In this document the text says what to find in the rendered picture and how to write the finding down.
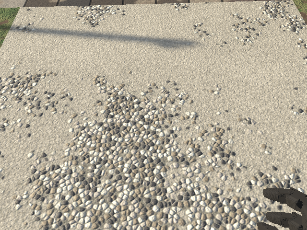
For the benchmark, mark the robot right hand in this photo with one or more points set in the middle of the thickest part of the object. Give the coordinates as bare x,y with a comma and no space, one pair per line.
294,199

